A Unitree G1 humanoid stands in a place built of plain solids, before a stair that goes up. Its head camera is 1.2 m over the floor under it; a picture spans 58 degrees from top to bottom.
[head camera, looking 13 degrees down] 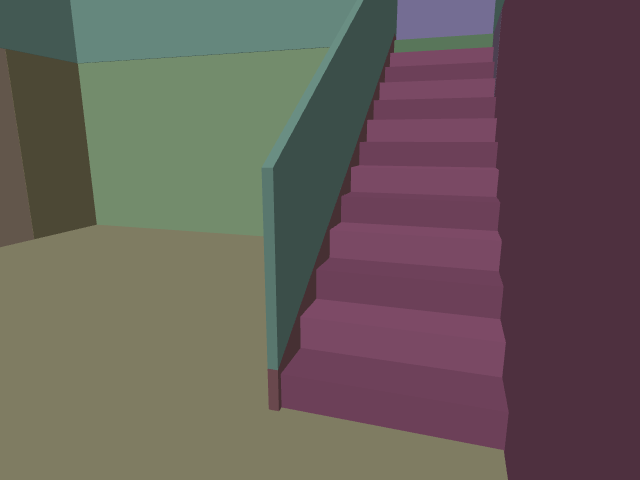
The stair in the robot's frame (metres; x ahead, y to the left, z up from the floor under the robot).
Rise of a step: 0.17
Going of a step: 0.26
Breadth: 0.96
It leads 17 degrees to the right of straight ahead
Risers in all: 13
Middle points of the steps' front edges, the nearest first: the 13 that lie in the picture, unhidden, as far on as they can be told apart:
1.63 -0.28 0.17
1.88 -0.35 0.34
2.13 -0.43 0.51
2.38 -0.51 0.68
2.64 -0.59 0.85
2.89 -0.67 1.02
3.14 -0.75 1.19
3.39 -0.83 1.36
3.64 -0.90 1.53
3.90 -0.98 1.69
4.15 -1.06 1.86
4.40 -1.14 2.03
4.65 -1.22 2.20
